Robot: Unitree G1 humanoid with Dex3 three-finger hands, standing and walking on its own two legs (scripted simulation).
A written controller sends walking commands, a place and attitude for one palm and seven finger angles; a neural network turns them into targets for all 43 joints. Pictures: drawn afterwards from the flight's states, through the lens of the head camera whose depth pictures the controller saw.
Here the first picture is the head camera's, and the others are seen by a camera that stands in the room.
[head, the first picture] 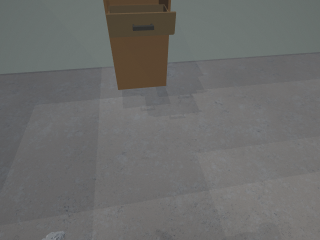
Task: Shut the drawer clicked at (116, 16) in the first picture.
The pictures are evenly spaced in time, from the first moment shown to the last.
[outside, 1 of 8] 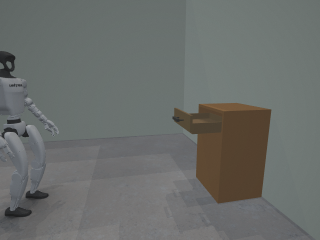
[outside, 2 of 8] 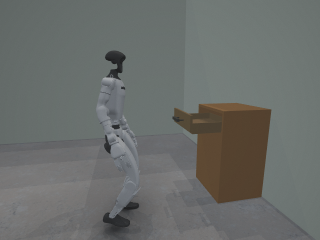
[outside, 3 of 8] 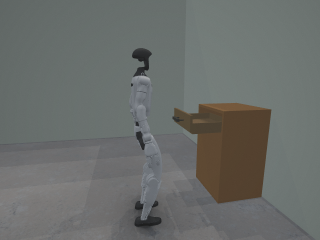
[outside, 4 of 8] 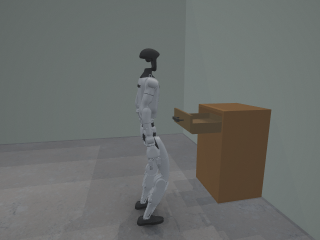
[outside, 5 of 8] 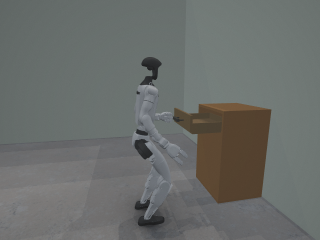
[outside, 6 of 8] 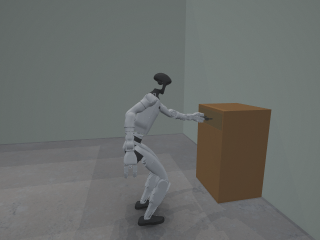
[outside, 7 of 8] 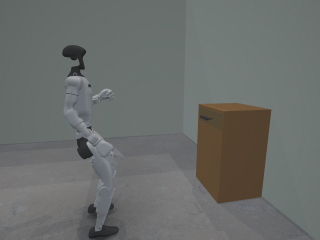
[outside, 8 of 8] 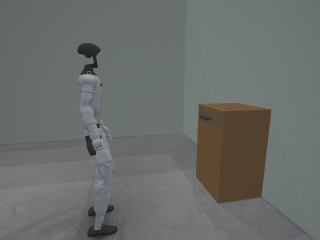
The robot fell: no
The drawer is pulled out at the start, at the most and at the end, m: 0.28 0.28 0.00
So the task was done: yes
